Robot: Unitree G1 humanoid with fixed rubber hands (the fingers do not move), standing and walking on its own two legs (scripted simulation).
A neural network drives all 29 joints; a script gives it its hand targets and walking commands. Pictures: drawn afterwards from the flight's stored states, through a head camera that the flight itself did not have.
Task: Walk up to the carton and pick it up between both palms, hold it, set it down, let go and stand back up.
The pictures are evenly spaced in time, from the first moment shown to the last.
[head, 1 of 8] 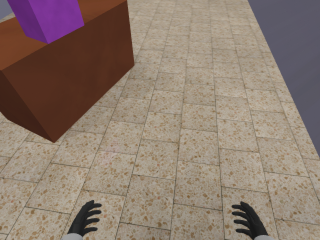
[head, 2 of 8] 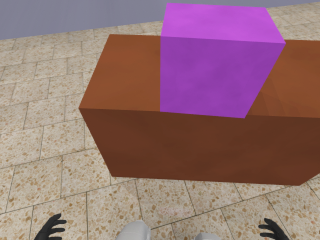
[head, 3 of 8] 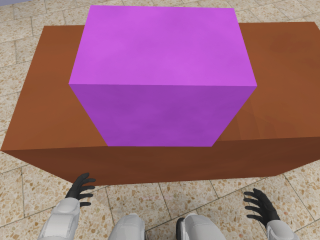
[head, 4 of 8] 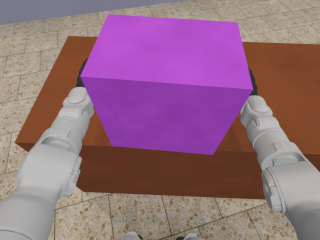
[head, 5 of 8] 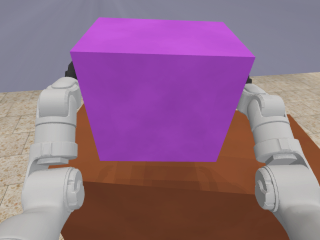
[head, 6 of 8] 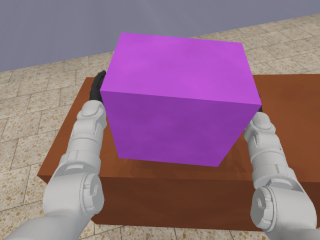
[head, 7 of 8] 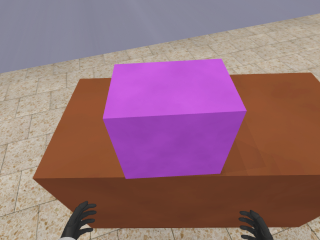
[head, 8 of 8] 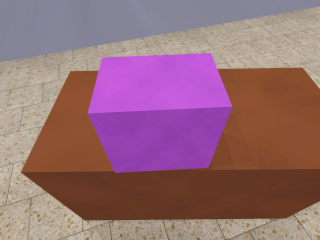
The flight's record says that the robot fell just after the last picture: no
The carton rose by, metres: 0.23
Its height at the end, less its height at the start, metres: +0.00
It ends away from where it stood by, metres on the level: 0.01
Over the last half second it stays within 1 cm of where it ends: yes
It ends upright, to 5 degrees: yes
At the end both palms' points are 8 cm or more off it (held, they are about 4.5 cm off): yes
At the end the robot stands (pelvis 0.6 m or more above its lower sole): yes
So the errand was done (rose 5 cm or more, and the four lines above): yes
